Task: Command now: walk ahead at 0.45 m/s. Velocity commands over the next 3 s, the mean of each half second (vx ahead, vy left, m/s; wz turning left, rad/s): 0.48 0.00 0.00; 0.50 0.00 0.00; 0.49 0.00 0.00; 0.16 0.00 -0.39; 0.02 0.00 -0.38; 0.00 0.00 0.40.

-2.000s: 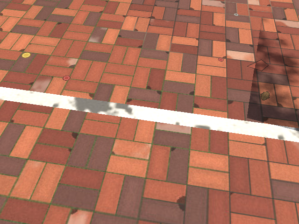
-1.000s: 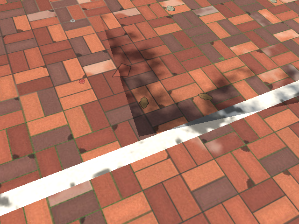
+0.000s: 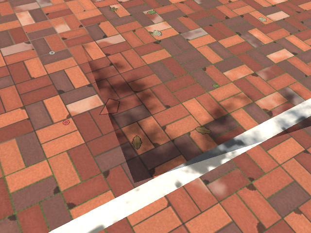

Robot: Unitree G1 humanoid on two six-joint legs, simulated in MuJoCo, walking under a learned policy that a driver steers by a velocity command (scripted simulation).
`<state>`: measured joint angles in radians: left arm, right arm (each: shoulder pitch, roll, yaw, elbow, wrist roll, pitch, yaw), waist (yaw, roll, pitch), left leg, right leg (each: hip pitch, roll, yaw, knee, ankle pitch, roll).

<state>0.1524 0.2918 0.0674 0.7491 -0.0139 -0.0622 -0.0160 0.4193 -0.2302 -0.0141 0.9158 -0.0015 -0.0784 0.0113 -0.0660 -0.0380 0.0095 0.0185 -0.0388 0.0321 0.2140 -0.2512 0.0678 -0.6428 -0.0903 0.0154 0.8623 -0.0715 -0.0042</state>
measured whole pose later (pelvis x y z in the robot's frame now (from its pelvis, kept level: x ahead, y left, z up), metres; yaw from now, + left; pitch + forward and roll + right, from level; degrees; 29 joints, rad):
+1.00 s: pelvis +0.57 +0.04 +0.00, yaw +0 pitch +1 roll +1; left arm 0.18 0.31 0.05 0.87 -0.01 -0.06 0.00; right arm 0.31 -0.26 -0.04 0.86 0.00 -0.09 0.03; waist -0.04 -0.04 0.02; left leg -0.16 -0.06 0.06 0.29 -0.14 0.08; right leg -0.60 -0.11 0.04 1.01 -0.21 -0.01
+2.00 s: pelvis +0.99 +0.00 -0.01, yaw -15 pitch +1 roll +0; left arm 0.19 0.33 0.09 0.84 -0.02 0.06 0.05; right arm 0.08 -0.25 -0.05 0.79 -0.03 -0.02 -0.03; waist 0.01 -0.03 0.06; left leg -0.35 0.03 0.09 0.42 -0.09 0.03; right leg -0.51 -0.02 0.03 1.08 -0.45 0.07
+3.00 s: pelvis +0.99 -0.05 -0.01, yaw -9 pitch +1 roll -1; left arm 0.08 0.30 0.09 0.82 -0.02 0.00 0.03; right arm 0.13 -0.33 -0.09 0.82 0.02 0.04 -0.03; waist -0.02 0.01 0.06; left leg -0.27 -0.04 -0.17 0.47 -0.22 -0.01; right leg -0.32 0.04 0.07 0.59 -0.32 0.07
